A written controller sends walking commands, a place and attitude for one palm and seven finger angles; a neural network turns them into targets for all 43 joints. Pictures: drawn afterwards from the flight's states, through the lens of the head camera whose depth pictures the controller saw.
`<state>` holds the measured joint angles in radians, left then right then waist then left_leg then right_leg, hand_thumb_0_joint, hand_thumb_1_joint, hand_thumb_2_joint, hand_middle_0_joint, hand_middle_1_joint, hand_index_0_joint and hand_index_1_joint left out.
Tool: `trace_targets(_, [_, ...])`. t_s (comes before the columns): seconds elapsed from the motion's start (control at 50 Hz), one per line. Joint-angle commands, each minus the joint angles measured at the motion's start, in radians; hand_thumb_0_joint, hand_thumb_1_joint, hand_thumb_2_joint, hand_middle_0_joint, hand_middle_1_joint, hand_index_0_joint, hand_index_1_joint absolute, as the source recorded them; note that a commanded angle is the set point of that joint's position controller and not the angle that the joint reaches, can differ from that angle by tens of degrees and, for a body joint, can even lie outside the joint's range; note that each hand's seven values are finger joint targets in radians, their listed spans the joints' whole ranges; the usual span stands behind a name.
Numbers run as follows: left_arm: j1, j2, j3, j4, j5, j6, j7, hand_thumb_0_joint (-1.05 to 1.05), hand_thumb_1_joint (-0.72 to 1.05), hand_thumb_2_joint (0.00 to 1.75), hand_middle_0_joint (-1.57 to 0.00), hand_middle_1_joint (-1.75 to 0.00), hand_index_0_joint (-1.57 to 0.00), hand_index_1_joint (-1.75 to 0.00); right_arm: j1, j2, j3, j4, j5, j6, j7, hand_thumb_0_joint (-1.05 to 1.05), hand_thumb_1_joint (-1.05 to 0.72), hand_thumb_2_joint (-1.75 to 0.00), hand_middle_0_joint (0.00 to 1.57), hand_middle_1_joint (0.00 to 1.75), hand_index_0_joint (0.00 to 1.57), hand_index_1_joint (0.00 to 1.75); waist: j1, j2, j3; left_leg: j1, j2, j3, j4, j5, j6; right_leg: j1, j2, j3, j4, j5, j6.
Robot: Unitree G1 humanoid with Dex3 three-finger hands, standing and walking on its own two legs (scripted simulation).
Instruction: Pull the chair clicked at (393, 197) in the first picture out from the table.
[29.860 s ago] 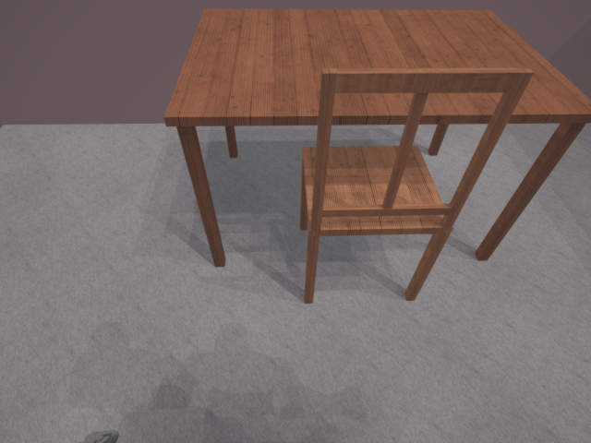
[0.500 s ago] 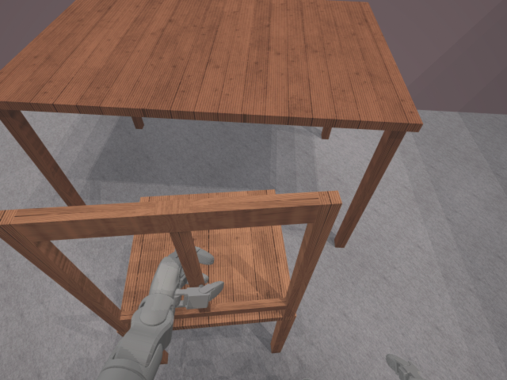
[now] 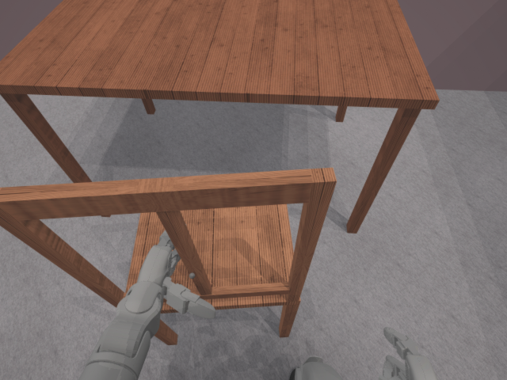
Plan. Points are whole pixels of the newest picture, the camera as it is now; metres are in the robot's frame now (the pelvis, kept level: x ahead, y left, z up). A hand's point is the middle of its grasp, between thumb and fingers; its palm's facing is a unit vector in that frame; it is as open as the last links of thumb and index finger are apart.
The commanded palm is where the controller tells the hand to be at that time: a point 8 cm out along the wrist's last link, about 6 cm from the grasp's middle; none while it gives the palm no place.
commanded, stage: open the thumb and straighten the fingers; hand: left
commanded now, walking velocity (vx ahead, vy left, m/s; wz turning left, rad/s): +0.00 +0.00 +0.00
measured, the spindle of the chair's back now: (191, 259) +0.32 +0.12 -0.03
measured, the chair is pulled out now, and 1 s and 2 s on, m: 0.29 0.29 0.29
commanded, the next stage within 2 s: draw the fingers out of the gap in 0.02 s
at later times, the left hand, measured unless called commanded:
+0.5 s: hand (184, 320) +0.23 +0.12 -0.04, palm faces -0.10 -0.98 -0.16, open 17.5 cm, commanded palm +0.21 +0.16 -0.02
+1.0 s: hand (172, 371) +0.16 +0.12 -0.04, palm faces -0.10 -0.99 -0.14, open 17.5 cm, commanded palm +0.14 +0.17 -0.01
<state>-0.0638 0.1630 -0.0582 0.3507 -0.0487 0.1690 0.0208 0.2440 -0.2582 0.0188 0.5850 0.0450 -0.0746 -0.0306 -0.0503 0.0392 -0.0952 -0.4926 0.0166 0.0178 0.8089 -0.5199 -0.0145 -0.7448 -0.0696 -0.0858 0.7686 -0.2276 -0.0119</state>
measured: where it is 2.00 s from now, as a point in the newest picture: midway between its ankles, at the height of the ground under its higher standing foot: outside the picture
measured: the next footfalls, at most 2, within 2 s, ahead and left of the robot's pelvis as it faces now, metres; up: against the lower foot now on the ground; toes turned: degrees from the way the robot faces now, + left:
none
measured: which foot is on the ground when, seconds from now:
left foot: down 0.00-1.00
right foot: down 0.00-1.00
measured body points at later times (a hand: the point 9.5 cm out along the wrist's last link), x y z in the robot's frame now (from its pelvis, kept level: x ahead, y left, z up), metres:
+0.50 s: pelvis +0.00 +0.00 -0.01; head +0.05 -0.02 +0.44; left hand +0.23 +0.17 -0.03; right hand +0.17 -0.25 -0.09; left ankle -0.07 +0.13 -0.70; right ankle +0.09 -0.12 -0.70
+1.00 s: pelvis +0.00 +0.01 -0.02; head +0.04 +0.00 +0.43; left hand +0.16 +0.18 -0.02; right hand +0.19 -0.22 -0.08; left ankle -0.07 +0.13 -0.70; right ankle +0.09 -0.12 -0.70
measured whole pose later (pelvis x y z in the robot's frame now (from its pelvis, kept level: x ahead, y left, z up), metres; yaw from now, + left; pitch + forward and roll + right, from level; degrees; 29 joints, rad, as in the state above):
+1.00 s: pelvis +0.00 +0.01 -0.02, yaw +1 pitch +12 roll -1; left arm 0.60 0.18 -0.18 -0.24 0.01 0.19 0.01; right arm 0.27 -0.24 0.02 0.43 0.04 -0.18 -0.07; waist -0.03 0.05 -0.14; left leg -0.58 0.01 -0.01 0.99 -0.62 0.00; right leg -0.81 -0.09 -0.10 0.93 -0.31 0.00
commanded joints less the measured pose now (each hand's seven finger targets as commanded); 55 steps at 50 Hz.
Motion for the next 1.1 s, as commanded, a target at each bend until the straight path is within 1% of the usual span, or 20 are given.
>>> trace_targets(0.0, [-0.19, 0.094, 0.036, -0.231, -0.01, -0.06, -0.009, 0.0, -0.55, 0.2, 0.0, 0.0, 0.0, 0.0, -0.016, -0.136, -0.057, -0.138, 0.001, -0.061, -0.018, 0.0, -0.9, -0.9, 0.2, 0.3, 0.2, 0.3, -0.021, -0.084, -0.277, -0.158, -0.022, 0.003, -0.123, 0.277, 0.017, 0.452, 0.009, 0.048, -0.062, 0.127, 0.014])
trace_targets(0.04, [-0.18, 0.106, 0.045, -0.215, -0.014, -0.052, -0.014, 0.0, -0.55, 0.2, 0.0, 0.0, 0.0, 0.0, -0.019, -0.14, -0.053, -0.136, 0.003, -0.061, -0.02, 0.0, -0.9, -0.9, 0.2, 0.3, 0.2, 0.3, -0.026, -0.107, -0.257, -0.178, -0.025, 0.004, -0.117, 0.255, 0.022, 0.451, 0.007, 0.056, -0.07, 0.105, 0.018])
trace_targets(0.08, [-0.21, 0.122, 0.05, -0.241, -0.011, -0.054, -0.021, 0.0, -0.55, 0.2, 0.0, 0.0, 0.0, 0.0, -0.024, -0.14, -0.054, -0.14, 0.004, -0.064, -0.024, 0.0, -0.9, -0.9, 0.2, 0.3, 0.2, 0.3, -0.024, -0.081, -0.27, -0.173, -0.028, 0.004, -0.117, 0.242, 0.022, 0.452, 0.004, 0.06, -0.072, 0.081, 0.02])
trace_targets(0.12, [-0.045, 0.141, 0.079, -0.23, -0.008, -0.052, -0.026, 0.0, -0.55, 0.2, 0.0, 0.0, 0.0, 0.0, -0.024, -0.142, -0.057, -0.159, 0.003, -0.069, -0.018, 0.0, -0.9, -0.9, 0.2, 0.3, 0.2, 0.3, 0.009, -0.056, -0.28, -0.18, -0.029, 0.006, -0.115, 0.259, 0.016, 0.471, 0.002, 0.053, -0.06, 0.098, 0.01])
trace_targets(0.14, [0.001, 0.105, 0.047, -0.259, -0.009, -0.054, -0.03, 0.0, -0.55, 0.2, 0.0, 0.0, 0.0, 0.0, -0.029, -0.135, -0.053, -0.17, 0.004, -0.071, -0.015, 0.0, -0.9, -0.9, 0.2, 0.3, 0.2, 0.3, 0.009, -0.055, -0.273, -0.178, -0.029, 0.007, -0.114, 0.27, 0.017, 0.466, 0.002, 0.049, -0.052, 0.115, 0.009])
trace_targets(0.28, [0.106, 0.112, 0.018, -0.422, 0.0, -0.055, -0.013, 0.0, -0.55, 0.2, 0.0, 0.0, 0.0, 0.0, -0.033, -0.134, -0.055, -0.208, 0.004, -0.098, -0.022, 0.0, -0.9, -0.9, 0.2, 0.3, 0.2, 0.3, -0.007, -0.096, -0.249, -0.187, -0.029, 0.0, -0.087, 0.238, 0.02, 0.424, 0.004, 0.048, -0.045, 0.066, 0.019])
trace_targets(0.32, [0.122, 0.121, 0.017, -0.457, 0.008, -0.054, -0.005, 0.0, -0.55, 0.2, 0.0, 0.0, 0.0, 0.0, -0.034, -0.134, -0.054, -0.214, 0.001, -0.106, -0.029, 0.0, -0.9, -0.9, 0.2, 0.3, 0.2, 0.3, -0.008, -0.059, -0.234, -0.183, -0.032, -0.003, -0.077, 0.235, 0.019, 0.406, 0.004, 0.045, -0.039, 0.059, 0.015])
trace_targets(0.38, [0.163, 0.114, 0.002, -0.493, 0.009, -0.048, -0.004, 0.0, -0.55, 0.2, 0.0, 0.0, 0.0, 0.0, -0.034, -0.132, -0.048, -0.223, 0.002, -0.117, -0.033, 0.0, -0.9, -0.9, 0.2, 0.3, 0.2, 0.3, -0.011, -0.078, -0.227, -0.19, -0.034, -0.008, -0.066, 0.226, 0.023, 0.394, 0.004, 0.045, -0.035, 0.042, 0.02])
trace_targets(0.42, [0.202, 0.138, 0.023, -0.522, 0.011, -0.047, -0.003, 0.0, -0.55, 0.2, 0.0, 0.0, 0.0, 0.0, -0.035, -0.133, -0.051, -0.229, 0.001, -0.126, -0.039, 0.0, -0.9, -0.9, 0.2, 0.3, 0.2, 0.3, -0.004, -0.074, -0.235, -0.191, -0.035, -0.011, -0.059, 0.229, 0.021, 0.4, 0.003, 0.043, -0.029, 0.041, 0.017])
trace_targets(0.48, [0.268, 0.089, -0.037, -0.56, 0.014, -0.044, -0.014, 0.0, -0.55, 0.2, 0.0, 0.0, 0.0, 0.0, -0.036, -0.128, -0.044, -0.242, 0.002, -0.136, -0.038, 0.0, -0.9, -0.9, 0.2, 0.3, 0.2, 0.3, -0.009, -0.061, -0.222, -0.178, -0.033, -0.021, -0.054, 0.241, 0.019, 0.362, 0.005, 0.027, -0.012, 0.044, 0.017])
trace_targets(0.58, [0.36, 0.072, -0.067, -0.615, 0.023, -0.027, -0.016, 0.0, -0.55, 0.2, 0.0, 0.0, 0.0, 0.0, -0.039, -0.124, -0.044, -0.265, 0.001, -0.146, -0.039, 0.0, -0.9, -0.9, 0.2, 0.3, 0.2, 0.3, -0.008, -0.068, -0.21, -0.185, -0.034, -0.029, -0.038, 0.237, 0.018, 0.33, 0.007, 0.017, 0.004, 0.026, 0.017])
trace_targets(0.62, [0.405, 0.114, -0.021, -0.622, 0.029, -0.019, -0.005, 0.0, -0.55, 0.2, 0.0, 0.0, 0.0, 0.0, -0.041, -0.122, -0.047, -0.272, -0.001, -0.144, -0.043, 0.0, -0.9, -0.9, 0.2, 0.3, 0.2, 0.3, 0.004, -0.076, -0.197, -0.206, -0.036, -0.027, -0.033, 0.227, 0.018, 0.336, 0.008, 0.021, 0.005, 0.01, 0.014])
trace_targets(0.66, [0.457, 0.098, -0.033, -0.654, 0.034, -0.018, -0.003, 0.0, -0.55, 0.2, 0.0, 0.0, 0.0, 0.0, -0.045, -0.112, -0.044, -0.285, -0.001, -0.142, -0.042, 0.0, -0.9, -0.9, 0.2, 0.3, 0.2, 0.3, 0.011, -0.068, -0.192, -0.212, -0.037, -0.026, -0.032, 0.225, 0.017, 0.332, 0.009, 0.021, 0.012, 0.004, 0.012])
trace_targets(0.8, [0.569, 0.075, -0.072, -0.74, 0.044, -0.025, -0.003, 0.0, -0.55, 0.2, 0.0, 0.0, 0.0, 0.0, -0.047, -0.105, -0.045, -0.307, 0.001, -0.148, -0.045, 0.0, -0.9, -0.9, 0.2, 0.3, 0.2, 0.3, 0.0, -0.054, -0.157, -0.214, -0.034, -0.035, -0.015, 0.213, 0.015, 0.27, 0.014, 0.007, 0.029, -0.033, 0.009])
trace_targets(0.94, [0.693, 0.062, -0.104, -0.822, 0.06, -0.042, -0.001, 0.0, -0.55, 0.2, 0.0, 0.0, 0.0, 0.0, -0.043, -0.099, -0.052, -0.329, 0.0, -0.163, -0.048, 0.0, -0.9, -0.9, 0.2, 0.3, 0.2, 0.3, 0.006, -0.032, -0.166, -0.22, -0.034, -0.04, 0.009, 0.249, 0.012, 0.246, 0.018, -0.004, 0.065, -0.01, 0.003])
trace_targets(0.98, [0.718, 0.072, -0.094, -0.818, 0.065, -0.043, 0.0, 0.0, -0.55, 0.2, 0.0, 0.0, 0.0, 0.0, -0.045, -0.096, -0.055, -0.33, 0.0, -0.159, -0.049, 0.0, -0.9, -0.9, 0.2, 0.3, 0.2, 0.3, 0.006, -0.06, -0.149, -0.236, -0.033, -0.041, 0.015, 0.235, 0.012, 0.233, 0.02, -0.005, 0.067, -0.025, 0.004])
trace_targets(1.0, [0.605, -0.014, -0.066, -0.965, -0.093, -0.178, -0.013, 0.0, -0.55, 0.2, 0.0, 0.0, 0.0, 0.0, -0.04, -0.087, -0.047, -0.326, 0.005, -0.19, -0.05, 0.0, -0.9, -0.9, 0.2, 0.3, 0.2, 0.3, -0.007, -0.126, -0.135, -0.266, -0.048, -0.047, 0.058, 0.223, 0.004, 0.184, 0.027, -0.023, 0.08, -0.019, 0.006])
trace_targets(1.02, [0.611, 0.06, -0.022, -0.936, -0.087, -0.241, -0.014, 0.0, -0.55, 0.2, 0.0, 0.0, 0.0, 0.0, -0.044, -0.09, -0.052, -0.297, 0.004, -0.215, -0.052, 0.0, -0.9, -0.9, 0.2, 0.3, 0.2, 0.3, 0.004, -0.103, -0.154, -0.275, -0.047, -0.042, 0.075, 0.208, 0.005, 0.194, 0.027, -0.005, 0.088, -0.038, 0.0])
trace_targets(1.06, [0.687, 0.083, 0.032, -0.941, -0.114, -0.326, -0.029, 0.0, -0.55, 0.2, 0.0, 0.0, 0.0, 0.0, -0.03, -0.085, -0.057, -0.278, 0.01, -0.238, -0.039, 0.0, -0.9, -0.9, 0.2, 0.3, 0.2, 0.3, 0.031, -0.023, -0.192, -0.256, -0.046, -0.042, 0.071, 0.246, -0.009, 0.203, 0.027, -0.01, 0.116, -0.017, -0.007])
trace_targets(1.08, [0.699, 0.066, 0.02, -0.948, -0.118, -0.368, -0.042, 0.0, -0.55, 0.2, 0.0, 0.0, 0.0, 0.0, -0.03, -0.081, -0.06, -0.27, 0.013, -0.244, -0.029, 0.0, -0.9, -0.9, 0.2, 0.3, 0.2, 0.3, 0.033, 0.016, -0.197, -0.249, -0.045, -0.042, 0.078, 0.274, -0.017, 0.19, 0.027, -0.012, 0.133, 0.004, -0.01])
